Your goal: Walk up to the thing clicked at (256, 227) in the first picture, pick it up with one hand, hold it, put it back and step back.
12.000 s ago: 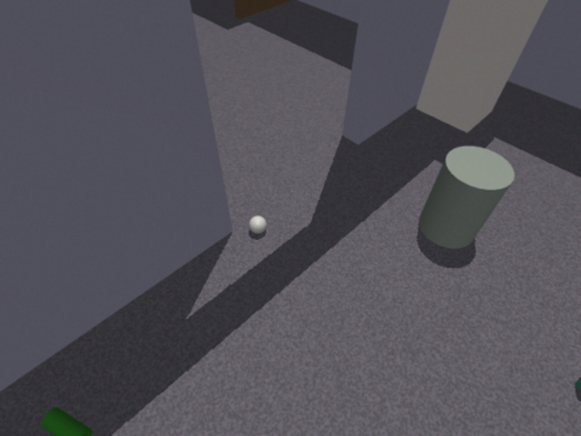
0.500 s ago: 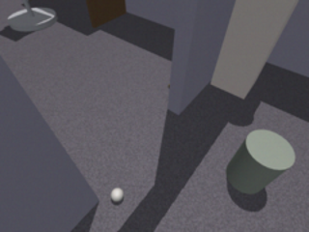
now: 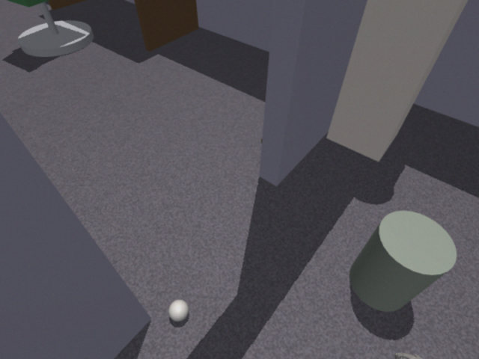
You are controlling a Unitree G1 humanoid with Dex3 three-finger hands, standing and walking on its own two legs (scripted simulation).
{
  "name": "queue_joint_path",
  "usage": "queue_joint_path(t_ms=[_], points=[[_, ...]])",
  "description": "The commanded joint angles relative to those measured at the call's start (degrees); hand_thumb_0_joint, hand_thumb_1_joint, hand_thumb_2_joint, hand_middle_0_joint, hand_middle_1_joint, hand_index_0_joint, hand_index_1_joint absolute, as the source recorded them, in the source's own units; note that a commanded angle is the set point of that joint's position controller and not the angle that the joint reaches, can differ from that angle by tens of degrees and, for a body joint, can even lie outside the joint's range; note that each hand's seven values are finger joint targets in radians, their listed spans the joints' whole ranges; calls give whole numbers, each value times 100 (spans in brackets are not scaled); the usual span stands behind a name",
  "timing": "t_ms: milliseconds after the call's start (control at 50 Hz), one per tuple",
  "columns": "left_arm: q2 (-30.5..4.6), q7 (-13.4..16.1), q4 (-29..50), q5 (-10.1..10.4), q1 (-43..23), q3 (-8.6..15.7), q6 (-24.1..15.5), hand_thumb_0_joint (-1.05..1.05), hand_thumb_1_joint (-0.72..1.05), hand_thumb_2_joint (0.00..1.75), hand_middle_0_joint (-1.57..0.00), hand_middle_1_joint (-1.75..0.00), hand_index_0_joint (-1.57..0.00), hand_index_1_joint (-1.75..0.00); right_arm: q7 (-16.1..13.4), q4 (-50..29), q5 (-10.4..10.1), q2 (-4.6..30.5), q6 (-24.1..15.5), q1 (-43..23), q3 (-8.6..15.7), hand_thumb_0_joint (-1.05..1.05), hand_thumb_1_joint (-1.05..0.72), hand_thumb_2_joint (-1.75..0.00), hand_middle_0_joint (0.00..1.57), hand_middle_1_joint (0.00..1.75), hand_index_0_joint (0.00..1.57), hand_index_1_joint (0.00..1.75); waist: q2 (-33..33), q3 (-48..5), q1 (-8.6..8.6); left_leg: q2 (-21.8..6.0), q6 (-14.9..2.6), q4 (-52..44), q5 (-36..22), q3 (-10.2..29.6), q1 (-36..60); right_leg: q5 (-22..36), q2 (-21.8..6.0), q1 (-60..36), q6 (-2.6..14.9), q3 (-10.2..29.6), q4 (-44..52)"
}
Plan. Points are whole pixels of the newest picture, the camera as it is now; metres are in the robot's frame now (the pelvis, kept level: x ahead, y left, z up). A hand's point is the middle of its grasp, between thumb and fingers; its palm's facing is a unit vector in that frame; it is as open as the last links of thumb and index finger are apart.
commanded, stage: walk up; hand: left
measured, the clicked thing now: (178, 310) +0.43 +0.24 -0.74
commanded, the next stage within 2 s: stand in 0.78 s
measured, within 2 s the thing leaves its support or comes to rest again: neither
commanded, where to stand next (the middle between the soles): +0.05 +0.00 m, yaw +1 degrees
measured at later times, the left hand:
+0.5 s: hand out of the picture +0.08 +0.26 -0.15, palm faces +0.02 -0.94 -0.33, open 7.4 cm
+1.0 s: hand out of the picture +0.06 +0.26 -0.15, palm faces +0.00 -0.94 -0.33, open 7.4 cm
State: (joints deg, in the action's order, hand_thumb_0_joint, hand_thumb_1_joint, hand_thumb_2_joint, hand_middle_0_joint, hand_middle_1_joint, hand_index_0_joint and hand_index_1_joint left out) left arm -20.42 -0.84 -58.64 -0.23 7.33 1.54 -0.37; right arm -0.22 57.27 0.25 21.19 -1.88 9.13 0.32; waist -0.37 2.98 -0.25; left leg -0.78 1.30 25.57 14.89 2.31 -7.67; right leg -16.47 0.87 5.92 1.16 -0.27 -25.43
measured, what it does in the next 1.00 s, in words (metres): stands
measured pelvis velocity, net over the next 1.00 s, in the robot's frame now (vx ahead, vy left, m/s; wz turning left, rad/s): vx -0.02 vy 0.01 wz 0.00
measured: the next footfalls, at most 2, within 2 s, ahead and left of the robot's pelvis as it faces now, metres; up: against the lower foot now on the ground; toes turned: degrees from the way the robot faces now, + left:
none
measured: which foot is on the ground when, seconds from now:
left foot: down 0.00-1.00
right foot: down 0.00-1.00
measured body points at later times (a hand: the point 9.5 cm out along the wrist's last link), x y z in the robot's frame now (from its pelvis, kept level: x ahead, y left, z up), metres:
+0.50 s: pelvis -0.01 +0.01 +0.00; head +0.00 +0.01 +0.45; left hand +0.07 +0.31 -0.13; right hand +0.07 -0.30 -0.12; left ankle -0.01 +0.14 -0.74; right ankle -0.03 -0.11 -0.74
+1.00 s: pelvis -0.02 +0.01 +0.01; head -0.01 +0.01 +0.46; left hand +0.06 +0.31 -0.12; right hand +0.07 -0.29 -0.12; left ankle -0.01 +0.14 -0.74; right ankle -0.03 -0.11 -0.74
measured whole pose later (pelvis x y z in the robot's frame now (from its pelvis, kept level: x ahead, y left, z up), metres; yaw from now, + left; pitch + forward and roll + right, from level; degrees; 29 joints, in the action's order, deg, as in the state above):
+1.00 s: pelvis -0.02 +0.01 +0.01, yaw +0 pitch -3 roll +0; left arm -19.5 -0.4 -64.3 -0.1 5.6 0.5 -0.7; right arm -0.1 63.3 0.0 20.2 -0.9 5.7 -0.6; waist -0.4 4.0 0.0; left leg -0.1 0.7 19.1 9.9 2.2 -6.2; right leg -11.3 0.0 4.2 0.0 -0.2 -18.5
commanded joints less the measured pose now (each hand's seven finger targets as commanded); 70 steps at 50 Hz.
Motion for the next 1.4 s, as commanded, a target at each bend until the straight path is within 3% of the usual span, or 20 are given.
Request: queue_joint_path(t_ms=[0, 60, 140, 240, 340, 500, 700, 740, 760, 780, 840, 960, 1040, 1180, 1320, 1380], points=[[-1274, 83, 340, 6, -235, 267, -118, 0, 90, 90, -20, -30, -20, -30, -67, -305, 21, 1175, -118, -156, 291, 0, -90, -90, 20, 30, 20, 30, 117, -368, -30, -479, -413, -245, -1676, 300, 95, 1766, -685, -57, 208, 560, 482], [-1282, 85, 293, 3, -266, 276, -120, 0, 90, 90, -20, -30, -20, -30, -68, -270, 25, 1156, -114, -186, 277, 0, -90, -90, 20, 30, 20, 30, 110, -432, -23, -478, -398, -257, -1759, 276, 122, 1849, -683, -142, 203, 544, 486], [-1277, 70, 271, -13, -402, 266, -105, 0, 90, 90, -20, -30, -20, -30, -69, -197, 30, 1196, -114, -228, 276, 0, -90, -90, 20, 30, 20, 30, -33, -337, -4, -491, -399, -410, -1516, 357, 43, 1427, -665, -66, 211, 539, 528], [-1262, 72, 184, -13, -307, 284, -101, 0, 90, 90, -20, -30, -20, -30, -79, -149, 23, 1172, -124, -232, 253, 0, -90, -90, 20, 30, 20, 30, 38, -510, -29, -524, -430, -357, -1863, 349, 108, 1762, -657, -261, 179, 482, 498], [-1262, 64, 151, -16, -369, 277, -84, 0, 90, 90, -20, -30, -20, -30, -73, -101, 29, 1183, -100, -268, 249, 0, -90, -90, 20, 30, 20, 30, 30, -268, -17, -474, -420, -455, -1358, 378, -36, 1255, -632, -104, 177, 503, 608], [-1236, 55, 106, -26, -335, 285, -76, 0, 90, 90, -20, -30, -20, -30, -85, -17, 43, 1176, -111, -219, 267, 0, -90, -90, 20, 30, 20, 30, -5, -351, 6, -497, -418, -542, -1413, 429, -48, 1288, -629, -228, 174, 470, 605], [-1200, 46, 66, -37, -312, 277, -71, 0, 90, 90, -20, -30, -20, -30, -74, 35, 51, 1148, -108, -248, 265, 0, -90, -90, 20, 30, 20, 30, -12, -259, -3, -487, -413, -647, -1062, 495, -114, 903, -626, -90, 173, 508, 700], [-1191, 43, 71, -37, -324, 268, -76, 0, 90, 90, -20, -30, -20, -30, -74, 59, 57, 1152, -114, -221, 254, 0, -90, -90, 20, 30, 20, 30, -28, -233, 2, -502, -403, -718, -1001, 518, -194, 940, -632, -157, 157, 502, 717], [-1118, 69, -29, 7, -383, 176, -112, 0, 90, 90, -20, -30, -20, -30, -74, 99, 17, 1126, -82, -536, 221, 0, -90, -90, 20, 30, 20, 30, -163, -129, -48, -590, -323, -709, -1712, 511, -91, 1546, -780, -97, 94, 590, 833], [-1140, 84, -43, 13, -351, 169, -134, 0, 90, 90, -20, -30, -20, -30, -71, 98, 1, 1102, -70, -457, 213, 0, -90, -90, 20, 30, 20, 30, -57, -303, 0, -596, -287, -656, -2009, 494, 68, 1856, -795, -193, 57, 564, 834], [-1204, 114, -123, 23, -352, 153, -161, 0, 90, 90, -20, -30, -20, -30, -66, 205, -21, 1107, -47, -387, 184, 0, -90, -90, 20, 30, 20, 30, 11, -554, 32, -608, -274, -645, -2288, 432, 330, 2253, -810, -367, 36, 519, 809], [-1212, 123, -253, 4, -421, 107, -146, 0, 90, 90, -20, -30, -20, -30, -39, 336, 3, 1070, 7, -477, 144, 0, -90, -90, 20, 30, 20, 30, 65, -332, 50, -592, -237, -984, -1238, 455, 158, 1134, -764, -140, 3, 532, 1074], [-1194, 113, -298, -15, -400, 86, -164, 0, 90, 90, -20, -30, -20, -30, -19, 398, 20, 1116, -1, -502, 164, 0, -90, -90, 20, 30, 20, 30, 38, -328, 43, -595, -242, -1065, -922, 475, 107, 898, -774, -100, -19, 552, 1130], [-1187, 122, -330, -10, -370, 65, -179, 0, 90, 90, -20, -30, -20, -30, -5, 464, 16, 1108, -18, -537, 175, 0, -90, -90, 20, 30, 20, 30, 74, -316, 17, -619, -240, -1056, -1223, 514, 144, 1040, -782, -45, -8, 536, 1123], [-1207, 122, -322, -6, -323, 61, -162, 0, 90, 90, -20, -30, -20, -30, -4, 525, 28, 1100, -8, -423, 170, 0, -90, -90, 20, 30, 20, 30, -45, -334, 54, -592, -244, -1143, -777, 501, 22, 753, -785, -10, 7, 559, 1107], [-1224, 115, -330, -10, -282, 65, -151, 0, 90, 90, -20, -30, -20, -30, -9, 525, 23, 1117, -21, -484, 172, 0, -90, -90, 20, 30, 20, 30, -33, -390, 9, -620, -245, -1114, -1088, 514, 114, 972, -795, -22, 18, 556, 1023]])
